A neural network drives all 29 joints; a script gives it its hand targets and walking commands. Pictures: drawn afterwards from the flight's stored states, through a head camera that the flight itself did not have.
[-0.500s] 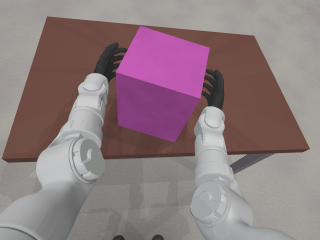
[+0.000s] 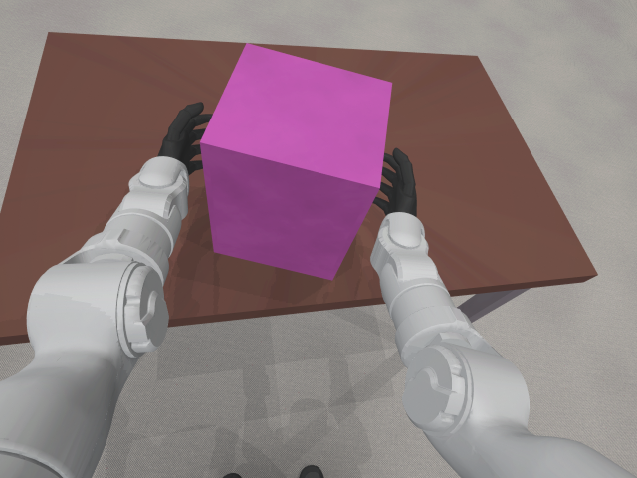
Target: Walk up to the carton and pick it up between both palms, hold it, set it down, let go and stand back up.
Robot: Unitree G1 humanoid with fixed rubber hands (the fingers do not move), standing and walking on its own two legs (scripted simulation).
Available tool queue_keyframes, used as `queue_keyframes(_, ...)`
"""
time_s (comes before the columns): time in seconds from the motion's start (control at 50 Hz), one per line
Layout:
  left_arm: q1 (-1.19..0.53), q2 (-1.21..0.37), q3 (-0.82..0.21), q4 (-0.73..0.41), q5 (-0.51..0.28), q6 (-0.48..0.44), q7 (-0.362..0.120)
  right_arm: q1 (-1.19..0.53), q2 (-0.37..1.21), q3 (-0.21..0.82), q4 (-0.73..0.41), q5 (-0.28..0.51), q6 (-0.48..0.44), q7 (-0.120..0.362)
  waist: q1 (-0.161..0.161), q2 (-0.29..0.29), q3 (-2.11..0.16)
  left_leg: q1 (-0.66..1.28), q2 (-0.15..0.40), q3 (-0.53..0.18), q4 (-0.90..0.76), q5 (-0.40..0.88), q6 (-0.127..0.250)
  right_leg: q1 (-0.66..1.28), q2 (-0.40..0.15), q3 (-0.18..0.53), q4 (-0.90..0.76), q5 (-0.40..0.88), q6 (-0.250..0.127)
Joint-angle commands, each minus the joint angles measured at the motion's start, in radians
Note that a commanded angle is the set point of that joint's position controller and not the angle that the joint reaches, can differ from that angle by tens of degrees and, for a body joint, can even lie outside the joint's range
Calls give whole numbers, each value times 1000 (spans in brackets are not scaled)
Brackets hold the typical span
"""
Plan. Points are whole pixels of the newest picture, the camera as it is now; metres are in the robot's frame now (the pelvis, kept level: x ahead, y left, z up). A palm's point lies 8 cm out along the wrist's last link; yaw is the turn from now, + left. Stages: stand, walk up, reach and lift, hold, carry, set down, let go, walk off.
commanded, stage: set down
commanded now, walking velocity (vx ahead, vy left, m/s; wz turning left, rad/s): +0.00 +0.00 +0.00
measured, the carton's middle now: (294, 175) +0.49 -0.02 +0.03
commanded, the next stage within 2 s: none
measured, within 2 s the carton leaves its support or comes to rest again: neither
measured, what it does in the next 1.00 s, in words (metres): stands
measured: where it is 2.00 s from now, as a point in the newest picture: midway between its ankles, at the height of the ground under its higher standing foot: outside the picture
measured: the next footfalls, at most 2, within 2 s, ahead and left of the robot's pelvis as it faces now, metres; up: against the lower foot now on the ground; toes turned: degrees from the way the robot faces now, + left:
none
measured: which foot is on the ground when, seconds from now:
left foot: down 0.00-1.00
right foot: down 0.00-1.00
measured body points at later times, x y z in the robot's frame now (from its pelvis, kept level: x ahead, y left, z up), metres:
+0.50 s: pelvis -0.02 +0.01 -0.01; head +0.08 +0.08 +0.43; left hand +0.51 +0.20 +0.10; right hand +0.44 -0.16 +0.10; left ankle -0.01 +0.07 -0.74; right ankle -0.02 -0.12 -0.74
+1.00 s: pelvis -0.04 -0.01 +0.00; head +0.04 +0.05 +0.44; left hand +0.51 +0.16 +0.19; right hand +0.43 -0.19 +0.19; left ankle -0.01 +0.07 -0.74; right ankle -0.02 -0.12 -0.74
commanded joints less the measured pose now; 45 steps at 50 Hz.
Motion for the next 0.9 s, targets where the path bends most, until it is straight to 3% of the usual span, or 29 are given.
queue_keyframes(0.0,-578,164,-106,-64,-132,-113,19,-484,-97,132,-117,69,-70,-32,29,208,-919,285,3,-69,133,521,-81,309,-18,32,162,684,27)
queue_keyframes(0.04,-576,186,-103,-43,-143,-128,16,-499,-101,140,-116,92,-69,-36,28,196,-943,233,2,-77,135,538,-77,345,-23,42,188,725,33)
queue_keyframes(0.1,-612,214,-148,-17,-174,-123,19,-519,-180,138,-76,145,-76,-32,23,286,-953,460,27,-102,189,718,-131,105,8,8,145,582,18)
queue_keyframes(0.12,-627,213,-182,-66,-192,-125,21,-507,-222,126,-86,161,-89,-36,10,336,-1004,520,29,-102,212,779,-160,67,18,-1,134,585,9)
queue_keyframes(0.16,-637,221,-202,-32,-216,-119,19,-514,-249,146,-47,184,-82,-32,15,353,-968,563,36,-104,229,828,-175,3,27,-6,117,516,-2)
queue_keyframes(0.18,-648,202,-251,-28,-250,-116,14,-543,-255,161,-58,208,-83,-34,-3,348,-981,569,35,-112,237,848,-181,-2,30,-11,117,539,-2)
queue_keyframes(0.22,-665,203,-255,-82,-263,-114,16,-541,-274,169,-70,234,-84,-34,7,388,-1030,583,35,-121,244,892,-194,-10,29,-13,126,560,-2)
queue_keyframes(0.26,-662,233,-252,-124,-265,-100,11,-534,-307,202,-100,274,-76,-35,19,397,-1072,583,15,-105,246,901,-193,58,30,-7,122,656,-2)
queue_keyframes(0.28,-647,214,-279,-118,-275,-91,6,-516,-304,213,-70,283,-68,-37,-6,399,-1051,577,23,-116,235,899,-199,66,28,-5,131,653,1)
queue_keyframes(0.36,-673,215,-339,-143,-317,-52,-8,-564,-352,238,-84,353,-18,-33,-11,409,-990,633,22,-122,205,803,-196,-8,37,-19,80,508,-20)
queue_keyframes(0.38,-672,210,-364,-162,-337,-36,-13,-565,-361,229,-98,352,-2,-41,-47,388,-976,657,24,-128,200,796,-198,-13,40,-25,71,526,-13)
queue_keyframes(0.4,-684,212,-374,-152,-346,-17,-19,-593,-376,234,-100,356,16,-45,-44,395,-959,661,25,-132,195,795,-199,-22,38,-25,66,511,-16)
queue_keyframes(0.44,-707,200,-404,-267,-374,16,-12,-619,-421,220,-142,378,35,-44,-51,427,-990,767,46,-150,195,876,-228,-86,56,-42,41,445,-25)
queue_keyframes(0.48,-694,177,-424,-174,-369,41,-15,-613,-419,224,-40,377,69,-35,-48,426,-851,769,59,-159,177,791,-222,-137,58,-47,2,305,-49)
queue_keyframes(0.5,-689,201,-412,-212,-370,54,-15,-618,-434,233,-102,400,87,-35,-37,402,-859,764,49,-151,159,725,-206,-88,54,-43,-1,327,-50)
queue_keyframes(0.52,-696,216,-423,-134,-374,73,-20,-642,-437,229,-70,387,114,-42,-65,378,-784,691,38,-146,136,628,-190,-61,41,-37,-1,317,-45)
queue_keyframes(0.54,-698,205,-448,-105,-395,70,-22,-664,-423,252,-78,396,131,-40,-62,350,-764,628,33,-149,113,544,-170,-32,33,-34,12,309,-43)
queue_keyframes(0.58,-769,250,-449,-166,-431,74,-11,-722,-440,256,-153,410,164,-34,-49,340,-823,595,28,-146,84,458,-156,0,25,-34,36,297,-33)
queue_keyframes(0.6,-793,247,-481,-81,-455,75,-10,-744,-438,256,-87,404,187,-27,-69,330,-734,580,37,-156,66,387,-150,-34,22,-38,33,227,-34)
queue_keyframes(0.64,-790,264,-486,-54,-463,89,-13,-769,-454,234,-94,395,220,-26,-75,307,-679,546,37,-160,24,272,-128,-27,13,-41,20,172,-37)
queue_keyframes(0.66,-771,262,-498,61,-465,91,-17,-749,-421,254,-6,380,246,-26,-83,281,-581,489,36,-158,6,182,-109,-34,-3,-28,16,119,-38)
queue_keyframes(0.68,-817,273,-521,-65,-496,82,-13,-797,-447,246,-113,404,244,-26,-77,298,-694,494,32,-159,1,213,-114,-8,-2,-31,30,183,-37)
queue_keyframes(0.7,-815,274,-529,45,-500,89,-16,-796,-431,264,-43,402,261,-27,-88,281,-625,488,34,-161,-1,181,-109,-30,-4,-28,29,151,-37)
queue_keyframes(0.76,-892,335,-521,7,-524,90,-19,-862,-444,253,-106,395,284,-26,-81,264,-732,445,21,-145,-21,137,-84,25,-18,-20,37,166,-28)
queue_keyframes(0.78,-913,324,-552,40,-546,86,-17,-886,-434,254,-78,383,289,-26,-100,249,-730,445,28,-153,-26,112,-85,6,-14,-28,47,144,-28)
queue_keyframes(0.8,-918,316,-554,44,-547,86,-17,-885,-434,260,-49,388,296,-21,-90,261,-705,458,31,-158,-28,109,-83,-14,-12,-31,42,115,-33)
queue_keyframes(0.82,-938,332,-547,-27,-551,86,-12,-895,-444,264,-103,399,293,-17,-72,266,-790,479,30,-155,-24,154,-86,1,-7,-34,48,145,-37)
queue_keyframes(0.84,-941,324,-560,58,-541,99,-15,-888,-438,269,-35,400,305,-19,-94,283,-722,485,29,-156,-19,140,-88,-15,-8,-31,36,133,-43)
queue_keyframes(0.88,-904,303,-548,78,-520,115,-18,-870,-452,263,-24,404,310,-23,-89,307,-722,511,25,-149,-10,197,-99,-11,-1,-32,23,174,-50)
